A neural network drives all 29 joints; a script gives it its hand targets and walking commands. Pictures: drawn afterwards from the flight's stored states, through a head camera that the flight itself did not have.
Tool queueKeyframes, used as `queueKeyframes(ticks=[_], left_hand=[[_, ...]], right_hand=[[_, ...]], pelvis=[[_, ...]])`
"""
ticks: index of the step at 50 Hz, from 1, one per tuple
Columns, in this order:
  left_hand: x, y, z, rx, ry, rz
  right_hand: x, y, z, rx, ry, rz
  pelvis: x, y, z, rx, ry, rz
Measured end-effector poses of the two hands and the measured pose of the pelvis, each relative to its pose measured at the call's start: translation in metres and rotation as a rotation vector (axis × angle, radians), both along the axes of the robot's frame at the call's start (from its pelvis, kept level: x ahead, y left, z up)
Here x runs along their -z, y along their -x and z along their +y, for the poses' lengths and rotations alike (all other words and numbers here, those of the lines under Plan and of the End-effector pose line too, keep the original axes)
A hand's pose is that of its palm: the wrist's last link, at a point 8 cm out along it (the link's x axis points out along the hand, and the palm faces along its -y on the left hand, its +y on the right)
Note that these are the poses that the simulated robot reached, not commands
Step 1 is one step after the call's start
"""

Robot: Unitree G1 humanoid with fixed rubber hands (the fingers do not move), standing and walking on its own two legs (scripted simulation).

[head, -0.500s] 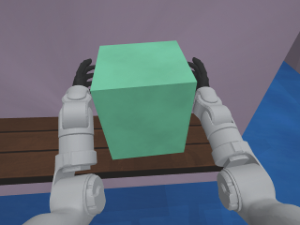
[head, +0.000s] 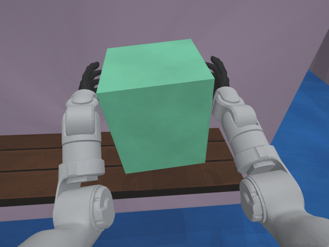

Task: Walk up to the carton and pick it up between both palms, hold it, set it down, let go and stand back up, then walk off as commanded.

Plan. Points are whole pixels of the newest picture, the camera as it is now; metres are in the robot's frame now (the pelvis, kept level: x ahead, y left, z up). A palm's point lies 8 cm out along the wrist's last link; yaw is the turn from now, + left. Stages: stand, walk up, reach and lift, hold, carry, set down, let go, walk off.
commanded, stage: hold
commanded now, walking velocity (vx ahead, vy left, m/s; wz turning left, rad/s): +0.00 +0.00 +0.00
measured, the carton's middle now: (157, 107) +0.39 +0.00 +0.20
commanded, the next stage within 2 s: none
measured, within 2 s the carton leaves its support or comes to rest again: neither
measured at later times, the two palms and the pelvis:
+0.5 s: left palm (84, 87) +0.36 +0.16 +0.27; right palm (221, 77) +0.37 -0.14 +0.28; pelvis +0.00 +0.00 +0.00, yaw +0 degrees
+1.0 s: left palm (84, 85) +0.37 +0.16 +0.27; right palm (221, 72) +0.37 -0.14 +0.30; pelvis +0.00 -0.01 +0.00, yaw +1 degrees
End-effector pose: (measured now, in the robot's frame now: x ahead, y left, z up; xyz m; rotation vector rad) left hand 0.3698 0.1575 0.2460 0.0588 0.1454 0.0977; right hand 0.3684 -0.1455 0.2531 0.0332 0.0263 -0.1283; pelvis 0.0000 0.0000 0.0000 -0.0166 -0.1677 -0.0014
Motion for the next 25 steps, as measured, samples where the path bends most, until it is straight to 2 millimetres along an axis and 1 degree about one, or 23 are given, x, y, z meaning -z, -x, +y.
queueKeyframes(ticks=[12,25], left_hand=[[-0.012,0.005,0.003,-0.009,0.007,-0.005],[-0.023,0.006,0.002,-0.012,0.011,0.003]], right_hand=[[-0.016,0.002,0.003,-0.009,0.001,0.0],[-0.031,0.001,0.002,-0.017,0.005,0.012]], pelvis=[[0.0,0.002,-0.002,-0.004,-0.001,0.012],[0.0,0.002,-0.005,-0.007,-0.002,0.028]])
